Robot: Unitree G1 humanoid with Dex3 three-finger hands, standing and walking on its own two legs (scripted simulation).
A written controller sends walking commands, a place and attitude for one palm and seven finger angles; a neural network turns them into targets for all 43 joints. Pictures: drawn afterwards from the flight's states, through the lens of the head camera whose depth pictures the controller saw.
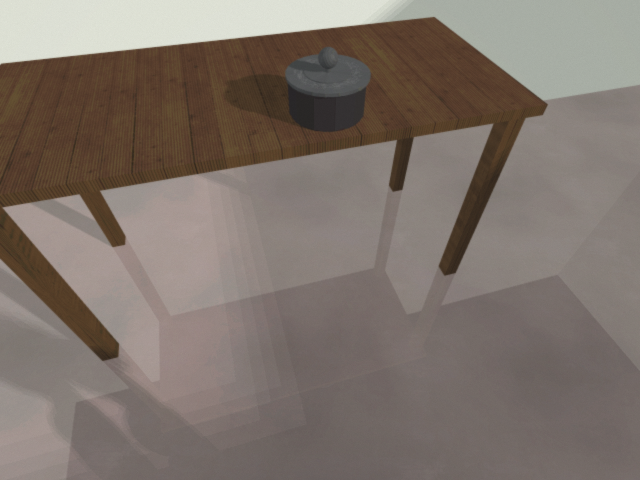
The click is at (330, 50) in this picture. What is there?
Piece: lid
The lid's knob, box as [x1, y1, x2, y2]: [318, 47, 337, 68]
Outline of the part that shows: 325,47 320,51 318,55 318,60 323,67 330,68 334,66 337,61 337,53 333,48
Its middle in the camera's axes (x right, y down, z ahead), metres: +0.01 -0.40 +0.85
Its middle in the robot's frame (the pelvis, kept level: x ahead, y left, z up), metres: +0.92 +0.04 +0.10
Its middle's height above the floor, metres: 0.88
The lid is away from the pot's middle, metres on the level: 0.00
